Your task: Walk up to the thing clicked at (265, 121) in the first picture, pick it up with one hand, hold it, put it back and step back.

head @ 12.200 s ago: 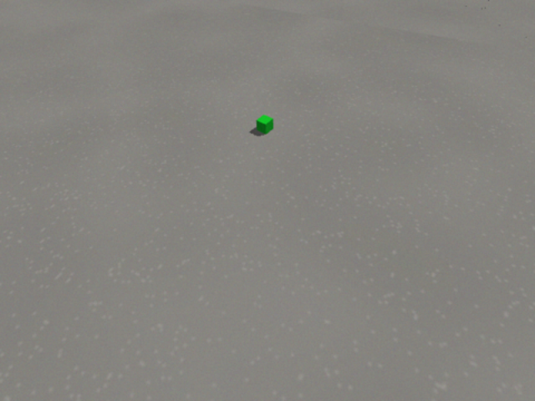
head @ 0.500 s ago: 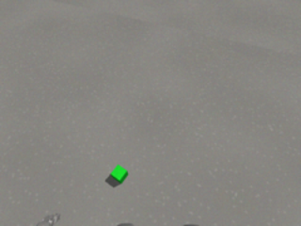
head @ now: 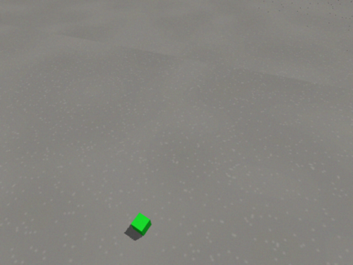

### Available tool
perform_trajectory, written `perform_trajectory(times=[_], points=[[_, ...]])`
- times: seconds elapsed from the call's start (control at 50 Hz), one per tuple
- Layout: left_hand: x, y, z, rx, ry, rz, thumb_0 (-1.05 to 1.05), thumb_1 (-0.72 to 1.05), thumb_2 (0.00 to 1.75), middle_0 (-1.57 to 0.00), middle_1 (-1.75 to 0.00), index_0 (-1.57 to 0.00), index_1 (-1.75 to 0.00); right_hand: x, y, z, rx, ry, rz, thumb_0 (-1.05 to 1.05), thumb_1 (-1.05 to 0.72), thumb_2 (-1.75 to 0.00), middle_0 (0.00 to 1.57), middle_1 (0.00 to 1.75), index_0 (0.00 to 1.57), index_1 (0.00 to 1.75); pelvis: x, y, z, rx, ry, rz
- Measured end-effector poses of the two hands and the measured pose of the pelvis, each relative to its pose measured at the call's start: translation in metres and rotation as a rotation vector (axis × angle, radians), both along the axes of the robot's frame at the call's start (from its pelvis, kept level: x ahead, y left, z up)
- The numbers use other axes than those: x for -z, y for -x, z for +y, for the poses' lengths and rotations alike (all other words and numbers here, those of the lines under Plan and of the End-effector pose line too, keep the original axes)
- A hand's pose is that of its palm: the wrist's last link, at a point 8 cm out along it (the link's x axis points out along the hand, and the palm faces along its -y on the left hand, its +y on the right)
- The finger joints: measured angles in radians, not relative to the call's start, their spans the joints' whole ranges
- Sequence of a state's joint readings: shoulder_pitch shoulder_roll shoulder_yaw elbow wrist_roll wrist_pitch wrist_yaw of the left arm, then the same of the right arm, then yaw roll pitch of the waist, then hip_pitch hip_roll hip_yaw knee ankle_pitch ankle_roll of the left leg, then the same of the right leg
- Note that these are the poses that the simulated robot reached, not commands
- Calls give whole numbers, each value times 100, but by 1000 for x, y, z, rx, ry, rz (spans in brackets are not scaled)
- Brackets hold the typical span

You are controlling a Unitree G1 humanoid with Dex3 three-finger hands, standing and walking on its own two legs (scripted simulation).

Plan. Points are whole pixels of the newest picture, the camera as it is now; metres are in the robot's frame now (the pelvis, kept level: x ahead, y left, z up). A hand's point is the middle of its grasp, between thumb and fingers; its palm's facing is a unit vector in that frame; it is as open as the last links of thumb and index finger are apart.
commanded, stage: walk up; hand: left
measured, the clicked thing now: (141, 224) +0.48 +0.24 -0.74
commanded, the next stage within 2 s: stand in 0.04 s
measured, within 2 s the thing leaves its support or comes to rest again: neither
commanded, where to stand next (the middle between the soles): +0.10 +0.00 m, yaw +1 degrees
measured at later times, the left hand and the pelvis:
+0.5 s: hand out of the picture +0.07 +0.26 -0.15, palm faces -0.01 -0.94 -0.35, open 7.4 cm; pelvis +0.00 +0.00 +0.00, yaw +1 degrees
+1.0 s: hand out of the picture +0.08 +0.26 -0.15, palm faces -0.01 -0.94 -0.35, open 7.4 cm; pelvis +0.01 +0.00 +0.00, yaw +1 degrees
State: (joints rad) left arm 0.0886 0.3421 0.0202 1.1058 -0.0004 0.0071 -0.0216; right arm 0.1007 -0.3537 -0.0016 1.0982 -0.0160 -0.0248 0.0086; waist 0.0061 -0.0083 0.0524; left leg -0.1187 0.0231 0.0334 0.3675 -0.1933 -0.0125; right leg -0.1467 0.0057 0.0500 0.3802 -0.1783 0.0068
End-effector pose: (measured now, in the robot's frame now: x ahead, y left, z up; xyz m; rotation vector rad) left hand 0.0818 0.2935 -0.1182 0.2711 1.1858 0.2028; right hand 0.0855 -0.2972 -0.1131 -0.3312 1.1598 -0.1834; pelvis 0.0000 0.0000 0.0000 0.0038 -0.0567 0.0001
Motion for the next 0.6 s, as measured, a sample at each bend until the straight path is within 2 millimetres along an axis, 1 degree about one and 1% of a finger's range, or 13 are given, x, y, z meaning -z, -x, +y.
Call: perform_trajectory(times=[0.12, 0.22, 0.4, 0.6], points=[[-1, 12, 3, 2, -17, 36, 0, 90, 89, -20, -30, -21, -30, 2, 5, -1, 15, -5, 21, 1, -91, -90, 20, 30, 21, 30, -2, 0, 0, -3, 0, 1], [-3, 18, 6, 2, -30, 44, 0, 90, 89, -20, -30, -21, -30, 4, 11, 0, 21, -12, 45, 1, -91, -90, 20, 30, 21, 30, -2, 0, 1, -7, 0, -1], [-5, 17, 10, 9, -42, 36, 0, 90, 89, -20, -30, -21, -30, 7, 18, 3, 29, -22, 71, 1, -91, -90, 20, 30, 21, 30, -3, 0, 2, -10, -1, 1], [-4, 15, 9, 18, -37, 42, 0, 90, 89, -20, -30, -21, -30, 7, 23, 3, 33, -18, 94, 1, -91, -90, 20, 30, 21, 30, -3, -2, 3, -12, -2, 11]])
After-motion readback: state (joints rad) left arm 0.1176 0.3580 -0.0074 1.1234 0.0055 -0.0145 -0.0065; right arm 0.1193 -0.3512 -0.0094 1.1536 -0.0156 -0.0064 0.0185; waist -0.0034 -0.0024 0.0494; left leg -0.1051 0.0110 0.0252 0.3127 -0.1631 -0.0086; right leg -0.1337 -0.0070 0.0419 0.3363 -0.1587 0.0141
